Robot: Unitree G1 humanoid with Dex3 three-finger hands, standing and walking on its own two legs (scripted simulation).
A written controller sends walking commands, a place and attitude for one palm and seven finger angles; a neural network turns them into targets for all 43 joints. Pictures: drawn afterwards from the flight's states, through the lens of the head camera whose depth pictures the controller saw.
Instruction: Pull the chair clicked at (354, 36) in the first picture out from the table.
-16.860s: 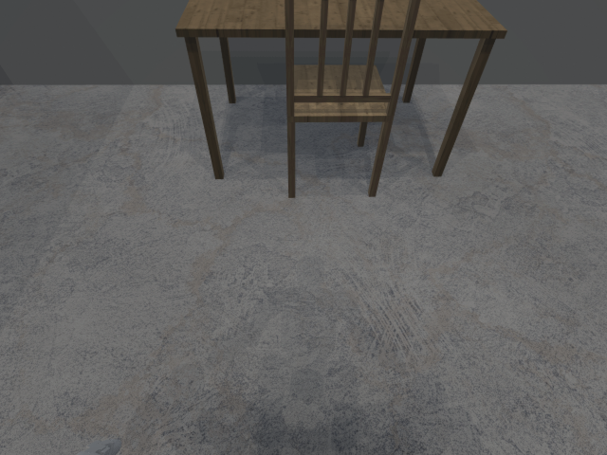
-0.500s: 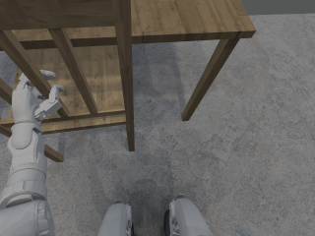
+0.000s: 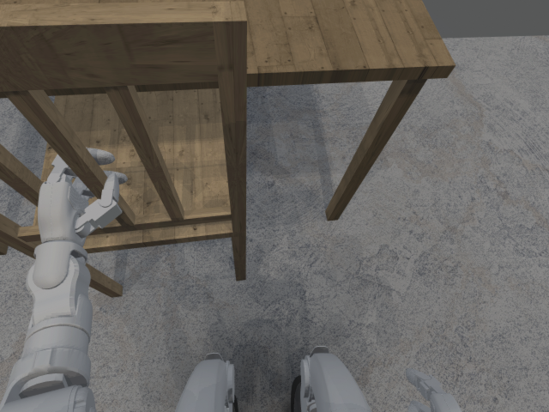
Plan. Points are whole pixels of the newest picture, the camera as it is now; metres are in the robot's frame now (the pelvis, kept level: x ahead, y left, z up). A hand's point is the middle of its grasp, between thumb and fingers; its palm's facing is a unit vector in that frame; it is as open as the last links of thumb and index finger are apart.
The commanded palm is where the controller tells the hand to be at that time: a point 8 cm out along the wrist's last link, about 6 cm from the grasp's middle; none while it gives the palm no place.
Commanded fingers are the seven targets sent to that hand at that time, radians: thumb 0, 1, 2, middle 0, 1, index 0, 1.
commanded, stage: step backward, pulling the chair out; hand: left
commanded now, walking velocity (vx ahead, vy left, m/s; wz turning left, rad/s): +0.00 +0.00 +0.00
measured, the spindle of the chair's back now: (90, 173) +0.43 +0.26 +0.03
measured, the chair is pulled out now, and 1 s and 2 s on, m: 0.04 0.13 0.19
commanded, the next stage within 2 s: none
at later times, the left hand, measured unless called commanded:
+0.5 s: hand (124, 204) +0.39 +0.21 +0.03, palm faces +0.16 -0.98 -0.15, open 5.3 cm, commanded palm +0.36 +0.25 +0.03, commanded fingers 0.00 0.90 0.90 -0.50 -1.45 -0.50 -1.45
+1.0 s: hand (166, 248) +0.33 +0.14 +0.03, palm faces +0.10 -0.98 -0.18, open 5.3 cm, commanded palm +0.31 +0.19 +0.04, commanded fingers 0.00 0.90 0.90 -0.50 -1.45 -0.50 -1.45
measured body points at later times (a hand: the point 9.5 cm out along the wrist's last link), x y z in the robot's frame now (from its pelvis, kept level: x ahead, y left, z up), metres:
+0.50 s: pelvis +0.00 +0.02 +0.09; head +0.10 +0.05 +0.52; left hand +0.37 +0.26 +0.04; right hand +0.06 -0.25 -0.02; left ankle -0.01 +0.09 -0.63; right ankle +0.02 -0.13 -0.63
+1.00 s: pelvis -0.04 -0.01 +0.09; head +0.05 -0.01 +0.53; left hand +0.32 +0.20 +0.04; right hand +0.05 -0.29 -0.03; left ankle -0.01 +0.09 -0.63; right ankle +0.02 -0.13 -0.63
